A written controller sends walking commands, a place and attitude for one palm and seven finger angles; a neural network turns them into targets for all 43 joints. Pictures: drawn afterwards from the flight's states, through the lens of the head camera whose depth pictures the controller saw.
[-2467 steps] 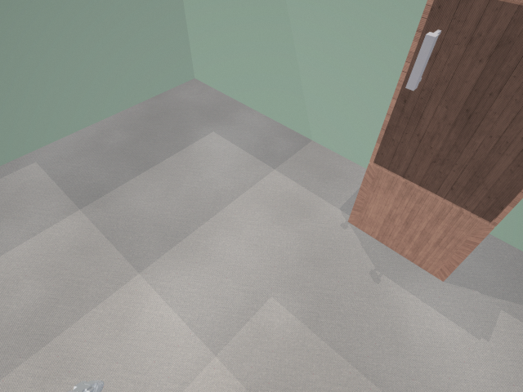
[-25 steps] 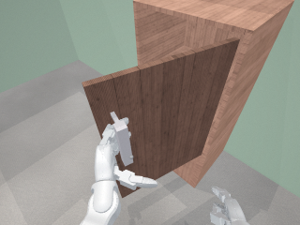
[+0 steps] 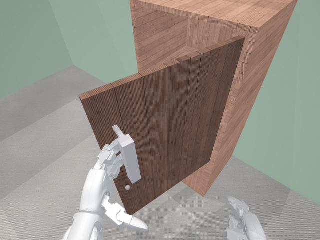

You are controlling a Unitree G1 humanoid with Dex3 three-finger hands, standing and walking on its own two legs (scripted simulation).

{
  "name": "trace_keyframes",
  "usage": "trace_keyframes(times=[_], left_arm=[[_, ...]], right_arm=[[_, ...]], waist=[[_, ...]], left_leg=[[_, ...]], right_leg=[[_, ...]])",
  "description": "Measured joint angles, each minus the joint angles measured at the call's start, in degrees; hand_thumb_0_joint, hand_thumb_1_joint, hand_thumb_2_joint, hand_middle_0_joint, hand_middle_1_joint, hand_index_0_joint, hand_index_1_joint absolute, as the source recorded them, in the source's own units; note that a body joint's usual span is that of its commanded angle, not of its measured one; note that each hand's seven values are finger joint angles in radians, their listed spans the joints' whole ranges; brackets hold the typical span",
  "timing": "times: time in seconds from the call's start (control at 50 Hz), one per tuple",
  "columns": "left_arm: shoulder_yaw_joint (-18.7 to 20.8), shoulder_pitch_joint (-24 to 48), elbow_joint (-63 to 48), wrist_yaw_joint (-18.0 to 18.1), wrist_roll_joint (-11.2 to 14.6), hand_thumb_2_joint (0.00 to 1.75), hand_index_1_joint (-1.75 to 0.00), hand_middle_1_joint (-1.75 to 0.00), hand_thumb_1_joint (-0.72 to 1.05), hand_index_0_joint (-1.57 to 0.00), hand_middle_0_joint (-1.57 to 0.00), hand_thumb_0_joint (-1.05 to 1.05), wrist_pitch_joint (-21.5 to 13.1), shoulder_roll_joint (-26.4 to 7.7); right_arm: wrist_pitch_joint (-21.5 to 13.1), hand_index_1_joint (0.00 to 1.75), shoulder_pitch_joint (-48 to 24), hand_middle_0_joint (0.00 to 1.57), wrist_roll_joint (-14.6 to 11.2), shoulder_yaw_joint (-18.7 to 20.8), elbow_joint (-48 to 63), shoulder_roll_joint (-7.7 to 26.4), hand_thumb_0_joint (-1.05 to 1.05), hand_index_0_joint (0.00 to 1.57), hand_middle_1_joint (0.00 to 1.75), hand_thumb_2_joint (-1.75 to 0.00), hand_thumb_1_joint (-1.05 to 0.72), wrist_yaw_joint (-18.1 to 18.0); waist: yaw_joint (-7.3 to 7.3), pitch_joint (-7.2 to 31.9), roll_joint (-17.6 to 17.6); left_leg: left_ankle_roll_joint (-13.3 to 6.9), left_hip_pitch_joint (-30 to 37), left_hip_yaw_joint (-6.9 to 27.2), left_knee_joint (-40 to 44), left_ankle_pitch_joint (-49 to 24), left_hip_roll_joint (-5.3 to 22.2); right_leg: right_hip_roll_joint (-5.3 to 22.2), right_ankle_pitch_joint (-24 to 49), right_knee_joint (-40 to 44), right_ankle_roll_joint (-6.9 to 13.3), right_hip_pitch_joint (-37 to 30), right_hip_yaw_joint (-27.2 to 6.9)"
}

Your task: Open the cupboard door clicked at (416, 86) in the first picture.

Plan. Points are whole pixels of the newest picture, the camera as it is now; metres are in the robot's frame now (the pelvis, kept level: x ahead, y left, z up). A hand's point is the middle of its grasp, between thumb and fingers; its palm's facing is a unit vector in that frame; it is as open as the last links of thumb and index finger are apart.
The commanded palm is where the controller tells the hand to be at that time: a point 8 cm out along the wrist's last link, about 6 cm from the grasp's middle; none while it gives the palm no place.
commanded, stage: slide the hand sideways off the handle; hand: left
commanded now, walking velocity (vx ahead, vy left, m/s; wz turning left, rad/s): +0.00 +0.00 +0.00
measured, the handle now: (126, 154) +0.29 +0.10 +0.10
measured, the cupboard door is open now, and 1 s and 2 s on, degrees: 75 75 75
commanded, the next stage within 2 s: draw the hand back to the body in 0.62 s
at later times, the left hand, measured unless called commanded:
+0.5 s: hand (94, 209) +0.16 +0.14 +0.10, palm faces +0.01 -1.00 -0.05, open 16.3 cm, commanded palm +0.13 +0.20 +0.10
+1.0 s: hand (72, 202) +0.17 +0.18 +0.11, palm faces +0.01 -1.00 -0.05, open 16.3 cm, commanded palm +0.14 +0.24 +0.13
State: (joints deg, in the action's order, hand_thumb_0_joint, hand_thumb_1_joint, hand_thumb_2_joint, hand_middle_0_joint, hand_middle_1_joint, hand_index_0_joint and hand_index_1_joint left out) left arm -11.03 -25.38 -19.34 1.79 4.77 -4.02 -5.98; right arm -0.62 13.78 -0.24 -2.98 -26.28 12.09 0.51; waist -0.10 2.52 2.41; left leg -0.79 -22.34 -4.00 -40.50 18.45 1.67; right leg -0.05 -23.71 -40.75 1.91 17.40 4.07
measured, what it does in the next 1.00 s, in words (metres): stands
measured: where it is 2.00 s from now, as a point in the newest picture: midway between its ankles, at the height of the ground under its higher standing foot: outside the picture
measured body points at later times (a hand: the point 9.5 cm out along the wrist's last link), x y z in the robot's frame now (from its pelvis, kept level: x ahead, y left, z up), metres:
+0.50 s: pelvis +0.00 -0.02 -0.01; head +0.00 -0.04 +0.44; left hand +0.16 +0.19 +0.10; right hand +0.20 -0.24 -0.08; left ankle +0.03 +0.11 -0.72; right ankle -0.02 -0.09 -0.72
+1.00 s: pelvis +0.00 +0.01 -0.01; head -0.01 +0.00 +0.44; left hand +0.16 +0.23 +0.12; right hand +0.20 -0.19 -0.06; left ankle +0.03 +0.11 -0.72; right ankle -0.02 -0.09 -0.72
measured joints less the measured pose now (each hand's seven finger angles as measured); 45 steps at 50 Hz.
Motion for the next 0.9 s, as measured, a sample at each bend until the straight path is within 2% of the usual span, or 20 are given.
trace_keyframes(times=[0.08, 0.34, 0.48, 0.62, 0.72, 0.82, 0.9], left_arm=[[1.9, -2.1, -1.0, -1.8, 1.5, 0.30, -0.33, -0.34, -0.50, -0.20, -0.20, -0.02, -1.2, -1.8], [10.5, -10.7, -3.3, -9.7, 7.2, 0.30, -0.31, -0.31, -0.50, -0.16, -0.18, -0.01, -6.5, -4.1], [14.2, -10.4, -1.1, -14.0, 10.3, 0.30, -0.30, -0.30, -0.50, -0.15, -0.16, -0.02, -8.2, -5.4], [17.4, -9.3, 1.2, -16.7, 12.5, 0.30, -0.30, -0.30, -0.50, -0.15, -0.15, -0.02, -7.8, -6.6], [16.7, -8.5, 1.0, -16.8, 12.7, 0.30, -0.30, -0.30, -0.50, -0.15, -0.15, -0.02, -7.2, -6.3], [14.7, -8.1, -1.3, -15.4, 11.1, 0.30, -0.30, -0.30, -0.50, -0.15, -0.15, -0.02, -6.0, -6.1], [14.7, -7.8, -3.5, -13.9, 10.3, 0.30, -0.30, -0.30, -0.50, -0.15, -0.15, -0.02, -4.2, -6.6]], right_arm=[[-0.9, 0.30, 0.0, 0.20, -0.1, 0.4, 0.1, 0.6, 0.02, 0.20, 0.30, -0.90, -0.91, -0.5], [-4.5, 0.30, 1.3, 0.20, -1.0, 1.9, -0.4, 1.6, 0.02, 0.20, 0.30, -0.90, -0.91, -2.1], [-6.1, 0.30, 1.2, 0.20, -1.5, 2.4, -1.7, 2.3, 0.02, 0.20, 0.30, -0.90, -0.91, -3.4], [-7.3, 0.30, 0.8, 0.20, -2.0, 2.5, -3.0, 2.0, 0.02, 0.20, 0.30, -0.90, -0.91, -4.1], [-8.9, 0.30, 0.7, 0.20, -2.2, 2.2, -2.9, 2.1, 0.02, 0.20, 0.30, -0.90, -0.91, -4.1], [-9.8, 0.30, 0.5, 0.20, -2.2, 1.8, -2.4, 1.6, 0.02, 0.20, 0.30, -0.90, -0.91, -3.7], [-9.6, 0.30, 0.3, 0.20, -2.1, 1.2, -2.2, 0.9, 0.02, 0.20, 0.30, -0.90, -0.90, -3.7]], waist=[[-0.32, 0.0, 0.3], [-1.41, 1.8, 1.0], [-1.77, 2.1, 1.6], [-1.75, 2.3, 1.4], [-1.83, 1.8, 1.4], [-1.97, 1.6, 1.0], [-2.07, 1.5, 0.9]], left_leg=[[0.4, -0.9, 0.7, -1.0, 0.5, 0.3], [1.4, -4.3, 2.5, -4.1, 1.9, 0.6], [1.5, -5.7, 3.4, -5.7, 2.4, 0.7], [1.2, -5.7, 3.3, -5.6, 2.3, 0.6], [0.5, -5.9, 3.1, -5.5, 2.2, 0.3], [-0.2, -6.0, 2.5, -5.4, 2.0, -0.1], [-0.6, -5.5, 2.3, -5.0, 1.9, -0.4]], right_leg=[[-0.3, -0.5, -0.6, 0.4, 0.5, 0.6], [-0.7, -2.6, -3.5, 1.3, 3.2, 2.3], [-0.9, -2.9, -4.2, 1.4, 3.8, 3.2], [-0.8, -2.4, -3.6, 0.9, 3.7, 3.0], [-0.5, -1.9, -3.1, 0.4, 3.7, 2.8], [0.0, -1.7, -3.1, -0.2, 4.0, 2.3], [0.3, -1.4, -2.6, -0.6, 3.4, 2.1]])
